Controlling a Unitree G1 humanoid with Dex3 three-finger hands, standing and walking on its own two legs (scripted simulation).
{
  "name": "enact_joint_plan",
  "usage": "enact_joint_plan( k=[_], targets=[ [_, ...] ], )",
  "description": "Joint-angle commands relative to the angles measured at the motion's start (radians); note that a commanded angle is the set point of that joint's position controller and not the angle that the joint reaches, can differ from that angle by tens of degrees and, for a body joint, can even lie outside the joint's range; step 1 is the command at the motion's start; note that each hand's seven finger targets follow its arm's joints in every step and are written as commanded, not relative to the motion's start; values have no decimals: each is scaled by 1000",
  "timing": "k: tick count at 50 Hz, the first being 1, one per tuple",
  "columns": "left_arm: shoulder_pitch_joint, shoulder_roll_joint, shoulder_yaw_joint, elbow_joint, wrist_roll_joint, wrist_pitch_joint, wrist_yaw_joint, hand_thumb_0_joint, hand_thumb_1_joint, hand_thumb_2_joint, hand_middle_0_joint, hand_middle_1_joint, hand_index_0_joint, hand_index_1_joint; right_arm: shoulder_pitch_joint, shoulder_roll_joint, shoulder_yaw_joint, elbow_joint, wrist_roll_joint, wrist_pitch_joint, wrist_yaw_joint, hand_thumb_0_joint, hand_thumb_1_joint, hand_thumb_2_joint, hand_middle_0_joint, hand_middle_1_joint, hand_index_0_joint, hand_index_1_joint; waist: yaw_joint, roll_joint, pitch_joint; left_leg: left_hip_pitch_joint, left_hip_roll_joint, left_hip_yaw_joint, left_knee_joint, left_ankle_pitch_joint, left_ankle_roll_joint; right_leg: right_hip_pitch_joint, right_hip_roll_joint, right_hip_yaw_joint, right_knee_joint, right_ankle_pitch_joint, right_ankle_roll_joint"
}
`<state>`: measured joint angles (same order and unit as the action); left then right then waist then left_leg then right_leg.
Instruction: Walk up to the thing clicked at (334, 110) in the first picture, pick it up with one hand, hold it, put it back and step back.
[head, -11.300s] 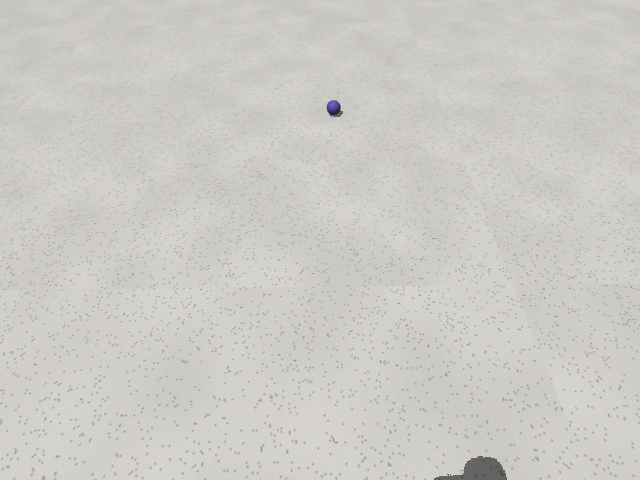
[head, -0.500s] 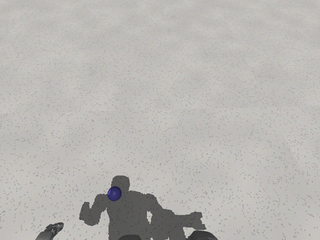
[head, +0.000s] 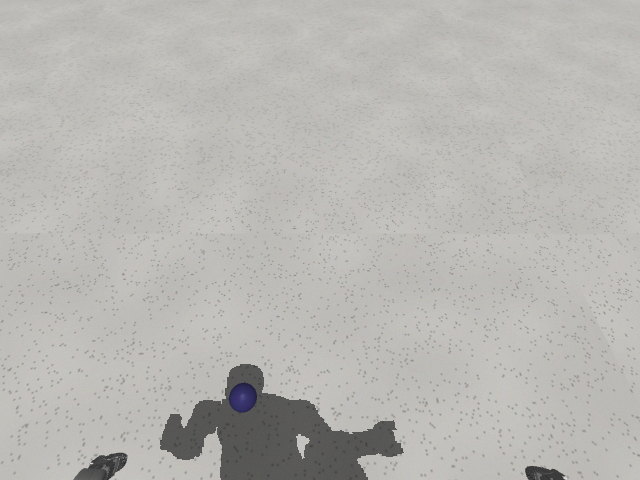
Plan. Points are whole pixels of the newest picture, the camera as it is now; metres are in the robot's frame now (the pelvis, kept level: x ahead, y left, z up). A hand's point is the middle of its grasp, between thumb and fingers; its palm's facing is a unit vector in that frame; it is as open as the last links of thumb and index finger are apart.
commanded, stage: walk up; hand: left
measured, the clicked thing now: (243, 397) +0.41 +0.24 -0.73
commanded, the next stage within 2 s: stand in 1.36 s
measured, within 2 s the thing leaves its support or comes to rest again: neither
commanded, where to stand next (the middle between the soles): +0.03 -0.01 m, yaw +0 degrees
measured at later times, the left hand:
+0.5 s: hand out of the picture +0.05 +0.24 -0.14, palm faces +0.02 -0.94 -0.34, open 7.4 cm
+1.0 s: hand out of the picture +0.09 +0.23 -0.14, palm faces +0.01 -0.95 -0.32, open 7.4 cm
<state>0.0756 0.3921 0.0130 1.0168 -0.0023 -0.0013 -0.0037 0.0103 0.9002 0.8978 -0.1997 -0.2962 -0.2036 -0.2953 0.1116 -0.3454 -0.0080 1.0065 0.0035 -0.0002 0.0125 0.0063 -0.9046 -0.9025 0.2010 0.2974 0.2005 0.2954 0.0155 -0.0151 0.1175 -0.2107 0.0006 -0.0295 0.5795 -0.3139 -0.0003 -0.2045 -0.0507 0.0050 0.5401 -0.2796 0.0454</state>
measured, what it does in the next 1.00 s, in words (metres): stands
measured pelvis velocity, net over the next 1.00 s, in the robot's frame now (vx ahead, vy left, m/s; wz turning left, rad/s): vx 0.00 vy -0.03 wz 0.01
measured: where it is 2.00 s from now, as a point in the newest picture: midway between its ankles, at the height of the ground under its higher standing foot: outside the picture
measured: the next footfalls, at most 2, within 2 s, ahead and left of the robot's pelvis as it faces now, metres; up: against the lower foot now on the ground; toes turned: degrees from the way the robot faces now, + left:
none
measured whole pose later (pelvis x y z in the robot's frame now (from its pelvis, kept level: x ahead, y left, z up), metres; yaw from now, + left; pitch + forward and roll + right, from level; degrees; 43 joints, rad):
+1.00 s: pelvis +0.00 -0.03 +0.02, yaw +1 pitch -2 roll +0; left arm 0.06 0.34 0.03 1.13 0.01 0.00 -0.01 0.01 0.90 0.90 -0.20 -0.30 -0.20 -0.30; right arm 0.10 -0.35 -0.01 1.13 0.00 0.00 0.01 0.01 -0.91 -0.90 0.20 0.30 0.20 0.30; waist 0.00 0.01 0.06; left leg -0.13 0.03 -0.05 0.34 -0.18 -0.04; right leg -0.12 -0.02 -0.02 0.32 -0.16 0.02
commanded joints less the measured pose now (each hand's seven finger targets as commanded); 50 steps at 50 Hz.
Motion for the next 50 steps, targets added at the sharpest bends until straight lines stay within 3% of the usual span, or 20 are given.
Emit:
enact_joint_plan(
  k=[1, 12, 17, 24, 38, 45, 50],
  targets=[
    [-51, 185, 35, -30, -7, -25, 10, 0, 900, 900, -200, -300, -200, -300, -81, -245, -49, -42, 1, -32, -14, 0, -900, -900, 200, 300, 200, 300, -2, 101, -170, 33, 134, -133, -210, 306, 43, 107, -57, 42, -104, 211, -70],
    [-52, 177, 32, 65, 3, -29, 3, 0, 900, 900, -200, -300, -200, -300, -121, -219, -39, 29, 4, -23, -8, 0, -900, -900, 200, 300, 200, 300, -12, 46, -118, 66, 117, -102, -305, 164, 19, 97, -75, 59, -264, 148, -50],
    [-48, 176, 39, 75, 8, -33, 2, 0, 900, 900, -200, -300, -200, -300, -114, -218, -40, 49, 0, -21, -6, 0, -900, -900, 200, 300, 200, 300, -14, 16, -142, 87, 114, -88, -307, 150, 16, 102, -83, 67, -293, 140, -50],
    [-44, 174, 49, 82, 11, -31, 2, 0, 900, 900, -200, -300, -200, -300, -100, -214, -41, 66, -3, -17, -5, 0, -900, -900, 200, 300, 200, 300, -15, 11, -115, 58, 108, -95, -315, 94, 13, 81, -81, 75, -316, 53, -53],
    [-34, 170, 56, 68, 9, -27, 5, 0, 900, 900, -200, -300, -200, -300, -62, -218, -42, 73, -4, -20, -14, 0, -900, -900, 200, 300, 200, 300, -13, 23, -155, 66, 119, -86, -288, 231, 13, 130, -83, 62, -274, 205, -59],
    [-39, 163, 57, 66, 6, -23, 6, 0, 900, 900, -200, -300, -200, -300, -54, -211, -38, 70, -3, -21, -15, 0, -900, -900, 200, 300, 200, 300, -13, 21, -140, 67, 120, -86, -289, 272, 11, 119, -76, 57, -264, 223, -58],
    [-50, 163, 59, 61, 11, -22, 6, 0, 900, 900, -200, -300, -200, -300, -53, -214, -41, 66, -4, -19, -17, 0, -900, -900, 200, 300, 200, 300, -19, 23, -152, 63, 122, -81, -290, 249, 14, 130, -76, 57, -267, 203, -63]
  ],
)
